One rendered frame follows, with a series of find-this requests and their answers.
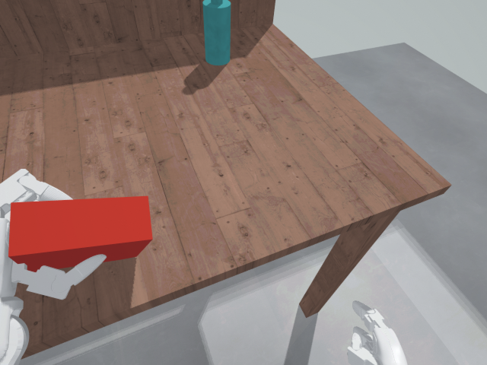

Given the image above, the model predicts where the robot right hand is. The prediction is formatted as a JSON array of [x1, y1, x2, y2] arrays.
[[348, 300, 408, 365]]

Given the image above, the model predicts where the table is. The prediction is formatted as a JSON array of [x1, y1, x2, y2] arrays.
[[0, 0, 452, 359]]

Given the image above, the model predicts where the sponge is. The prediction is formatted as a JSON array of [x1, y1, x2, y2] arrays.
[[8, 196, 153, 272]]

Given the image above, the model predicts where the robot left hand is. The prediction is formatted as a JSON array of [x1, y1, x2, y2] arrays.
[[0, 169, 106, 300]]

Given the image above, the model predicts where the left robot forearm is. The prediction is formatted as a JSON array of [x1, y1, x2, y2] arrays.
[[0, 297, 29, 365]]

